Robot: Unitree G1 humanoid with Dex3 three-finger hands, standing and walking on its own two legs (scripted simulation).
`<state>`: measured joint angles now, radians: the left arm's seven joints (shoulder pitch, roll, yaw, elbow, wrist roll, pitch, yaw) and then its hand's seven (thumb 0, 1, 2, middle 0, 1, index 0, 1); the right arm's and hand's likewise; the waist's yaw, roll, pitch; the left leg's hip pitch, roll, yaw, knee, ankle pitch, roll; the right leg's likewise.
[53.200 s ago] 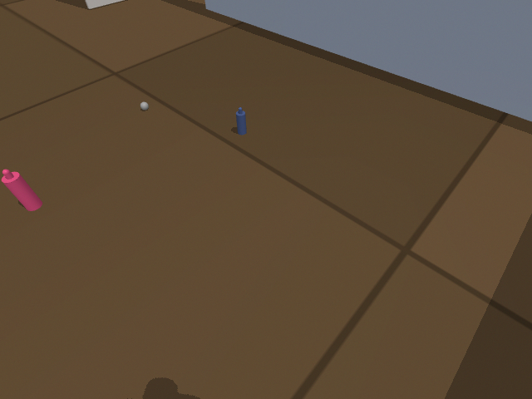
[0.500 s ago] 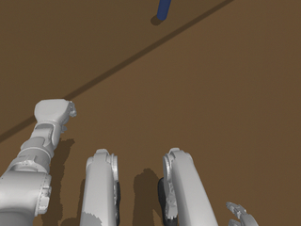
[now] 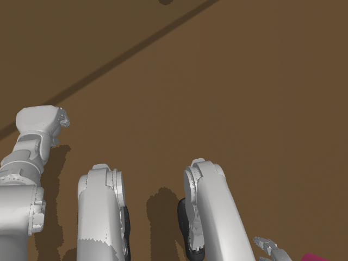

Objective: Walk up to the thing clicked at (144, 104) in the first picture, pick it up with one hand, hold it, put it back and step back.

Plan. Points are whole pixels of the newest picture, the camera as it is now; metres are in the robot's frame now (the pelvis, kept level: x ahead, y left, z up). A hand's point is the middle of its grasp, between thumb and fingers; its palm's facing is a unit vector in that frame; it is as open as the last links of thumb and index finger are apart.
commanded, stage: crouch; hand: left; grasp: from above
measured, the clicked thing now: (49, 128) +0.43 +0.31 -0.20
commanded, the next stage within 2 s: lower in 0.26 s
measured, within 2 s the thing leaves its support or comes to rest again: rests again in 1.60 s
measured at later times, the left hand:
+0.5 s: hand (54, 136) +0.41 +0.30 -0.22, palm faces -0.48 -0.08 -0.87, open 6.5 cm
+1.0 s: hand (63, 137) +0.42 +0.30 -0.28, palm faces -0.46 -0.11 -0.88, open 6.5 cm
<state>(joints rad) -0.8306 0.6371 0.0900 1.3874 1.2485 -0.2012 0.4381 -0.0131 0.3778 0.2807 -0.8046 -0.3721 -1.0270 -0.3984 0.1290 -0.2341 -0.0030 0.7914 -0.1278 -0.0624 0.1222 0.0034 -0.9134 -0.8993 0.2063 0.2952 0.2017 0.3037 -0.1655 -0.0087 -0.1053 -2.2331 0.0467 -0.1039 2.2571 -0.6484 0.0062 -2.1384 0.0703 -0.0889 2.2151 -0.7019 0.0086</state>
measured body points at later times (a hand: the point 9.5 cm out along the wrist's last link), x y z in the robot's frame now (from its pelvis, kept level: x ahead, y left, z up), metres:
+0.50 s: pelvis +0.00 +0.00 -0.04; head +0.23 +0.06 +0.34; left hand +0.44 +0.31 -0.17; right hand +0.07 -0.27 -0.15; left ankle +0.09 +0.13 -0.34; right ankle +0.09 -0.11 -0.34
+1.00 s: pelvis +0.00 +0.00 -0.07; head +0.25 +0.08 +0.30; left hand +0.44 +0.30 -0.23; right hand +0.07 -0.27 -0.17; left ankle +0.09 +0.13 -0.34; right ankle +0.09 -0.11 -0.34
